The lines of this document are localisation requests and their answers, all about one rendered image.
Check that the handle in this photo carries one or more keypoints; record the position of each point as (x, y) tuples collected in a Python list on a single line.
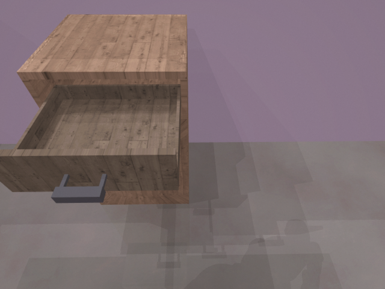
[(93, 194)]

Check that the cabinet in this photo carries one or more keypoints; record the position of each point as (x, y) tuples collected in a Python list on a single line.
[(98, 49)]

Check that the drawer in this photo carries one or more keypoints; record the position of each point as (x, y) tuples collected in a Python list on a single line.
[(131, 132)]

